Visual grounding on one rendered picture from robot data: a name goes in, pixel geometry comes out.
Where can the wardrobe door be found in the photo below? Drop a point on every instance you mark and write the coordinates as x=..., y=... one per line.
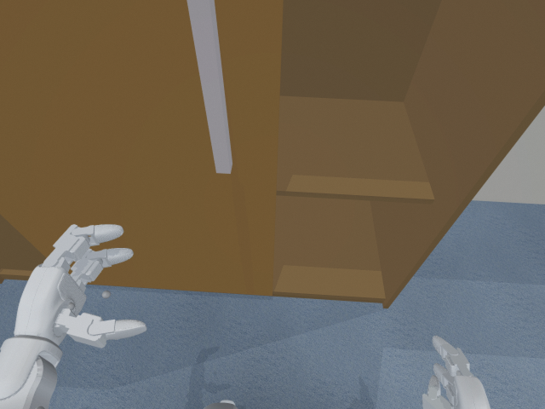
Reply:
x=16, y=252
x=102, y=121

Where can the handle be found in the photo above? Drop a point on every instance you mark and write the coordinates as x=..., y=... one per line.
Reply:
x=206, y=42

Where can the robot right hand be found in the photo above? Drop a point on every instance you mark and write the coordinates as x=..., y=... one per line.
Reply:
x=463, y=389

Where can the robot left hand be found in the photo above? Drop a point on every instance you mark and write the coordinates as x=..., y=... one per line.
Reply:
x=42, y=309

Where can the robot left forearm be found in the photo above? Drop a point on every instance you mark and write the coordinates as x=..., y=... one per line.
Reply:
x=27, y=372

